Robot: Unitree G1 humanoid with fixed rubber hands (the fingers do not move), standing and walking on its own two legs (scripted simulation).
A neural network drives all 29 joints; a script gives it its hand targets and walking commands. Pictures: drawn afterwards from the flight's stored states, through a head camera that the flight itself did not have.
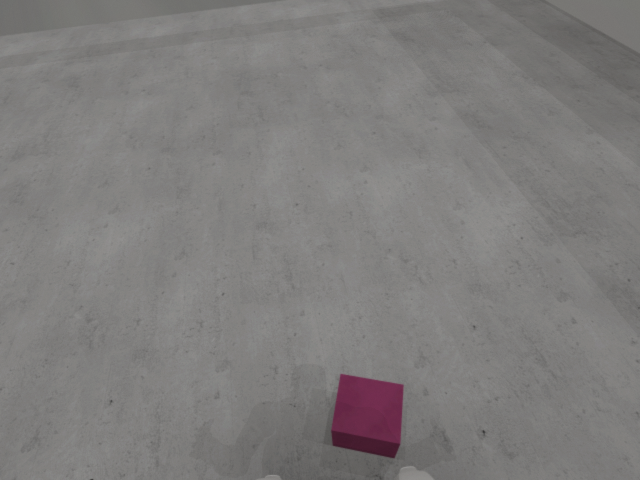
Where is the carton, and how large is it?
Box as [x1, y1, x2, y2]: [331, 374, 403, 457]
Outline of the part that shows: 340,374 331,429 333,445 394,457 400,440 403,385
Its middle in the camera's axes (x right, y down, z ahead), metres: +0.13 +0.48 +1.06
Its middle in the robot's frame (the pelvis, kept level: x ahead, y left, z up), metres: +0.41 -0.06 -0.65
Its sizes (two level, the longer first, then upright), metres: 0.172 0.148 0.153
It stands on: the floor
